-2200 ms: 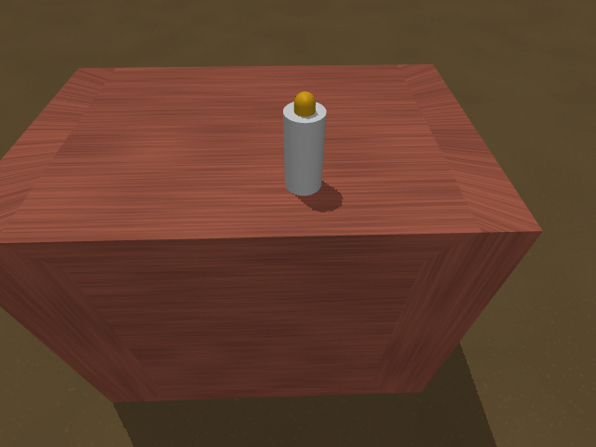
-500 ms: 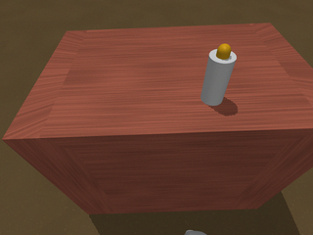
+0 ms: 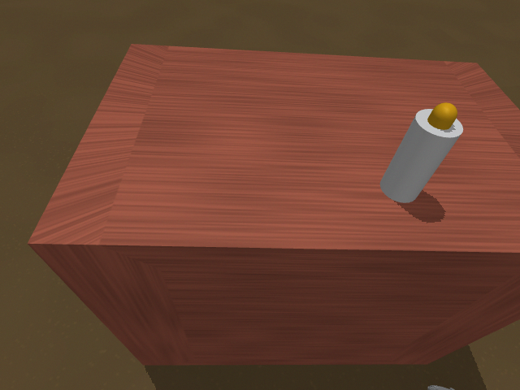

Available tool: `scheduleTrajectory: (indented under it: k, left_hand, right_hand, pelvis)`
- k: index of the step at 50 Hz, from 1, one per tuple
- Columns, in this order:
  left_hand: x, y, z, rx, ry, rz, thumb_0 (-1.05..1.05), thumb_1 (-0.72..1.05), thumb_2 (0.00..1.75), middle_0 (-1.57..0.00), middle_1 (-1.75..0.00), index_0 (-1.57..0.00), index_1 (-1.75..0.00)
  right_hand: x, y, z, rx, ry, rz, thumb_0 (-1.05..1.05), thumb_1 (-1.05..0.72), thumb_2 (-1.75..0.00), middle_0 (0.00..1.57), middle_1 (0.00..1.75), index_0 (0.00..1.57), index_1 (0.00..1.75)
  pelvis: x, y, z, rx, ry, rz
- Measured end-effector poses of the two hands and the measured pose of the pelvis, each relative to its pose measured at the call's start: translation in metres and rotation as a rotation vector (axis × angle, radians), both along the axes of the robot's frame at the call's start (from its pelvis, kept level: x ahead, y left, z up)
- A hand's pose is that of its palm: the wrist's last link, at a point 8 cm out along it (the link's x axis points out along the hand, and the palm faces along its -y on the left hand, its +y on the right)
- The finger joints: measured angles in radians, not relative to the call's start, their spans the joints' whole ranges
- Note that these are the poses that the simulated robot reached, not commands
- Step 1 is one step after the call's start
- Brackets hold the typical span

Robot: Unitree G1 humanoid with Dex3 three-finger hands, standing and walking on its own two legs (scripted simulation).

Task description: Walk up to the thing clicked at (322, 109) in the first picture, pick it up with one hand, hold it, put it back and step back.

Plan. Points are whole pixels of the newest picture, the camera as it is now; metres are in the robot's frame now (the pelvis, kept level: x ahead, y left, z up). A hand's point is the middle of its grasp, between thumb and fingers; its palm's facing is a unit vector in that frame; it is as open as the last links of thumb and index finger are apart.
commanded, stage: walk up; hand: right
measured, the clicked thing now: (420, 152) +0.46 -0.25 +0.13
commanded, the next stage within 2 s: stand in 1.62 s
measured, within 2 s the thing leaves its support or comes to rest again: neither
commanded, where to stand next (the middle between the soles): +0.02 -0.03 m, yaw -1 degrees
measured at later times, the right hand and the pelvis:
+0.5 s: hand out of the picture +0.10 -0.28 -0.14, palm faces -0.01 +0.94 -0.33, open 7.4 cm; pelvis +0.00 -0.03 +0.02, yaw +0 degrees
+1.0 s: hand out of the picture +0.07 -0.30 -0.14, palm faces -0.01 +0.94 -0.34, open 7.4 cm; pelvis +0.00 -0.04 +0.02, yaw -1 degrees
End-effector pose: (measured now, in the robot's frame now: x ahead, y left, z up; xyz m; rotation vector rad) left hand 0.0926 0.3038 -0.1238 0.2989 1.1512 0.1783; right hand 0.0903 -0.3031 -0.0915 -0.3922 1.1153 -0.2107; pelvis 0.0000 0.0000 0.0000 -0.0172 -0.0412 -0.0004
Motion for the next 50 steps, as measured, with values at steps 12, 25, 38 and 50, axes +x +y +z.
scheduleTrajectory:
  k: [12,25,38,50]
  left_hand:
    - [0.011,-0.007,0.014,0.015,0.055,-0.011,0.01,0.91,0.9,-0.2,-0.3,-0.2,-0.3]
    - [-0.004,-0.042,0.024,0.001,0.061,0.022,0.01,0.91,0.9,-0.21,-0.3,-0.2,-0.3]
    - [-0.024,-0.054,0.021,-0.002,0.095,0.053,0.01,0.91,0.9,-0.21,-0.3,-0.2,-0.3]
    - [-0.023,-0.054,0.021,-0.002,0.09,0.048,0.01,0.91,0.9,-0.21,-0.3,-0.2,-0.3]
  right_hand:
    - [0.008,-0.006,0.0,0.028,0.014,-0.036,0.01,-0.9,-0.9,0.21,0.3,0.2,0.3]
    - [0.001,-0.019,-0.01,0.086,0.046,-0.042,0.01,-0.9,-0.9,0.21,0.3,0.2,0.3]
    - [-0.017,-0.037,-0.01,0.073,0.089,-0.059,0.01,-0.91,-0.9,0.21,0.3,0.2,0.3]
    - [-0.031,-0.039,-0.011,0.067,0.11,-0.072,0.01,-0.91,-0.9,0.21,0.3,0.2,0.3]
  pelvis:
    - [0.003,-0.006,0.012,0.017,-0.003,-0.013]
    - [0.003,-0.028,0.018,0.022,-0.009,-0.006]
    - [0.0,-0.042,0.019,0.019,0.002,-0.007]
    - [-0.002,-0.043,0.019,0.02,0.004,-0.011]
